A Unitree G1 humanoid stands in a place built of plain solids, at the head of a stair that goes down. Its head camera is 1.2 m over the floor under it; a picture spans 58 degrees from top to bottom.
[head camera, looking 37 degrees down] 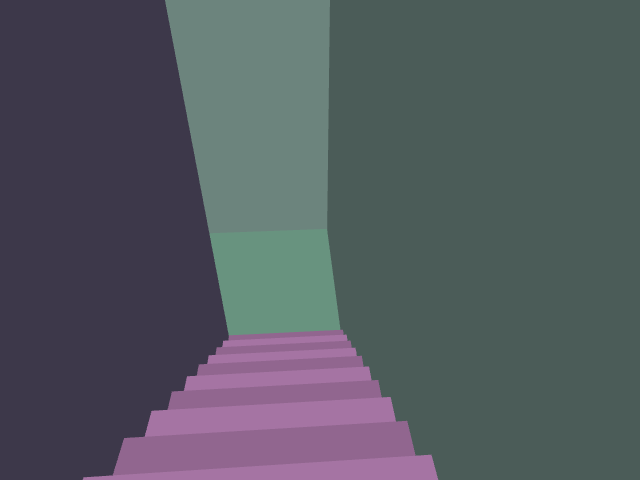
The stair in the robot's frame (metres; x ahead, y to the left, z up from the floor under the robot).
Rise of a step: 0.20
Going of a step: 0.24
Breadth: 1.10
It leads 4 degrees to the left of straight ahead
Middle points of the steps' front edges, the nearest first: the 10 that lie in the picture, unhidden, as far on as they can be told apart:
0.67 0.19 -0.20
0.91 0.20 -0.41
1.14 0.22 -0.61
1.38 0.23 -0.81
1.62 0.25 -1.02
1.86 0.26 -1.22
2.09 0.28 -1.42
2.33 0.29 -1.63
2.57 0.31 -1.83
2.81 0.33 -2.03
